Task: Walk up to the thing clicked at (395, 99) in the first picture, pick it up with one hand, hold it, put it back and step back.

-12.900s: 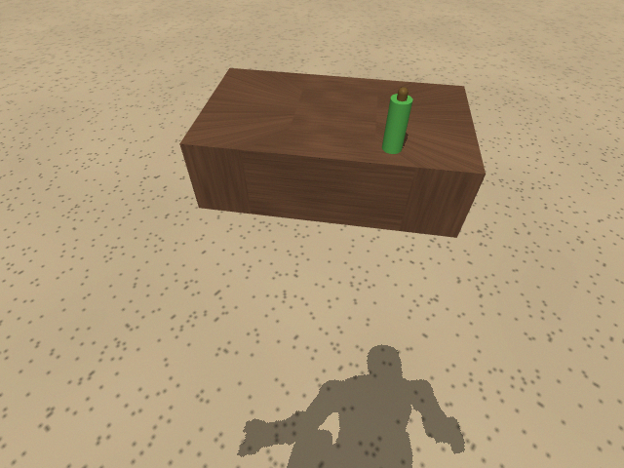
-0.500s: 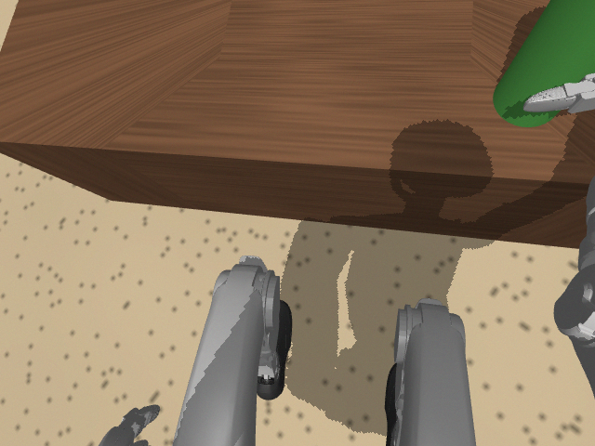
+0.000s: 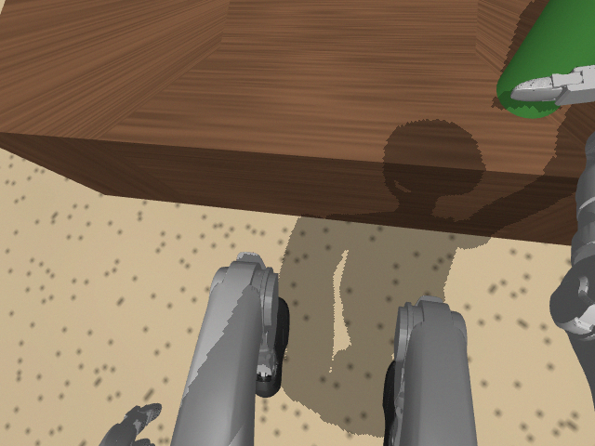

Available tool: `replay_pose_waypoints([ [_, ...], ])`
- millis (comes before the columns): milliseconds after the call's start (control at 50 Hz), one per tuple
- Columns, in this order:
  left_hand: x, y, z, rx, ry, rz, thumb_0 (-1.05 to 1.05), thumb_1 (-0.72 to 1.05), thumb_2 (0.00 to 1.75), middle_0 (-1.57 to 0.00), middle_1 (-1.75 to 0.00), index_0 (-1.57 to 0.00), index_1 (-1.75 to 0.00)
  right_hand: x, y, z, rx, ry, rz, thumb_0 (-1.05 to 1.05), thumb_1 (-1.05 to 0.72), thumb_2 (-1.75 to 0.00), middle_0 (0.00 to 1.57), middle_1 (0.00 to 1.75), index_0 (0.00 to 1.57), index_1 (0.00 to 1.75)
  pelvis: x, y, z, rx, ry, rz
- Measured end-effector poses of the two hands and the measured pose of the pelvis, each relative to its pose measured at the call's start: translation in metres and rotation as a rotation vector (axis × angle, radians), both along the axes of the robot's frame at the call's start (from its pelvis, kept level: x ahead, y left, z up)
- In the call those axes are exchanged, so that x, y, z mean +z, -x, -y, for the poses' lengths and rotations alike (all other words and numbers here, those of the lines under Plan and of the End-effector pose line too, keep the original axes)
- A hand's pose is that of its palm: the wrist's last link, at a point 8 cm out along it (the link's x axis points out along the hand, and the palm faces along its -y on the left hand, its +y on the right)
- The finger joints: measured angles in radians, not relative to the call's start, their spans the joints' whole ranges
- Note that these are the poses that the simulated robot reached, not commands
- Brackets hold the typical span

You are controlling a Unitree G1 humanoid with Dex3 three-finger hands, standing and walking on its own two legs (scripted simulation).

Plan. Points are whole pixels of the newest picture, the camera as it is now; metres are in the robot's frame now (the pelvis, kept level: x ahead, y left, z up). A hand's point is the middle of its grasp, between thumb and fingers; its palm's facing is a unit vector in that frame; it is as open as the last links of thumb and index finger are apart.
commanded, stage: close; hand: right
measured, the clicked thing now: out of the picture +0.59 -0.18 +0.06
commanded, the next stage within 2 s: settle in 0.52 s
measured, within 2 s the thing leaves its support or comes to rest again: leaves its support in 0.90 s
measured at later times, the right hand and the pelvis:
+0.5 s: hand (581, 49) +0.58 -0.19 +0.03, palm faces +0.15 +0.99 -0.04, open 10.9 cm; pelvis +0.00 +0.00 +0.01, yaw +0 degrees
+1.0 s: hand out of the picture +0.58 -0.19 +0.05, palm faces +0.17 +0.98 -0.05, open 11.1 cm; pelvis +0.00 +0.00 +0.02, yaw +0 degrees
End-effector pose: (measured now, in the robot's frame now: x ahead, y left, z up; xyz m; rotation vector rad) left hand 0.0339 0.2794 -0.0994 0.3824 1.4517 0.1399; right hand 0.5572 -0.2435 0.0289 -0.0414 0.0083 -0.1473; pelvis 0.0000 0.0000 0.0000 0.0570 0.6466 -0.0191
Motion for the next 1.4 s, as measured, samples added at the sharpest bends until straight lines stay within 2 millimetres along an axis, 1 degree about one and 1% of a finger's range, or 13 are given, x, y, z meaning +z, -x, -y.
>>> replay_pose_waypoints([
  [180,0.006,0.009,0.003,0.019,-0.01,-0.017,0.0,0.88,0.92,-0.21,-0.31,-0.2,-0.31,0.003,-0.004,-0.002,-0.012,-0.006,0.003,-0.01,0.27,-0.18,0.65,0.37,0.62,0.37,0.002,-0.001,0.002,0.0,-0.007,-0.002],
  [320,0.01,0.01,0.005,0.028,-0.005,-0.023,0.0,0.88,0.92,-0.21,-0.31,-0.2,-0.31,0.001,0.0,-0.001,-0.008,0.005,-0.012,0.0,0.19,-0.3,0.82,0.53,0.79,0.52,0.006,-0.003,0.003,0.0,-0.007,-0.002],
  [440,0.011,0.005,0.006,0.023,-0.003,-0.012,0.0,0.89,0.91,-0.21,-0.31,-0.2,-0.31,0.0,0.006,-0.001,-0.009,-0.004,-0.004,-0.01,0.25,-0.43,0.82,0.61,0.78,0.6,0.008,-0.003,0.004,-0.003,-0.006,0.002],
  [600,0.008,-0.003,0.003,0.007,-0.005,0.009,0.0,0.89,0.91,-0.21,-0.31,-0.2,-0.31,-0.001,0.009,-0.003,-0.007,-0.002,0.01,-0.02,0.29,-0.66,0.78,0.72,0.75,0.72,0.006,-0.002,0.003,-0.005,-0.005,0.004],
  [760,0.003,-0.008,0.003,0.0,-0.004,0.022,0.0,0.9,0.91,-0.22,-0.31,-0.21,-0.31,-0.001,0.009,-0.005,-0.009,0.0,0.015,-0.02,0.39,-0.8,0.74,0.88,0.72,0.87,0.003,-0.001,0.003,-0.005,-0.004,0.006],
  [860,0.004,-0.008,0.004,0.007,0.002,0.023,0.0,0.9,0.91,-0.22,-0.31,-0.21,-0.31,0.002,0.01,-0.005,-0.006,0.018,0.004,-0.01,0.45,-0.89,0.71,0.97,0.69,0.96,0.006,-0.001,0.003,-0.004,-0.003,0.007],
  [940,0.01,-0.01,0.006,0.014,0.004,0.028,0.0,0.9,0.91,-0.22,-0.31,-0.21,-0.31,0.013,0.011,-0.004,-0.016,0.01,0.006,-0.01,0.48,-0.94,0.7,1.01,0.68,1.0,0.013,-0.002,0.002,-0.004,0.0,0.008],
  [1100,0.032,-0.015,0.006,0.029,0.001,0.054,0.0,0.89,0.91,-0.22,-0.31,-0.21,-0.31,0.052,0.006,-0.005,-0.023,0.011,0.015,-0.01,0.51,-0.98,0.7,1.02,0.69,1.02,0.037,-0.007,0.001,-0.001,0.004,0.014],
  [1160,0.041,-0.017,0.005,0.036,0.0,0.068,0.0,0.89,0.91,-0.22,-0.31,-0.21,-0.31,0.063,0.003,-0.008,-0.016,0.007,0.005,-0.01,0.52,-0.99,0.71,1.02,0.69,1.02,0.045,-0.008,0.001,0.001,0.006,0.013],
  [1220,0.049,-0.018,0.004,0.043,-0.002,0.076,0.0,0.89,0.91,-0.22,-0.31,-0.21,-0.31,0.068,0.001,-0.011,-0.01,0.005,-0.007,-0.01,0.53,-1.0,0.71,1.03,0.69,1.02,0.053,-0.01,0.001,0.005,0.006,0.013],
  [1400,0.068,-0.018,0.002,0.054,-0.007,0.067,0.0,0.89,0.91,-0.22,-0.31,-0.21,-0.31,0.078,0.001,-0.015,-0.014,-0.005,-0.008,-0.01,0.54,-1.01,0.71,1.03,0.69,1.02,0.07,-0.015,0.0,0.012,0.01,0.014],
])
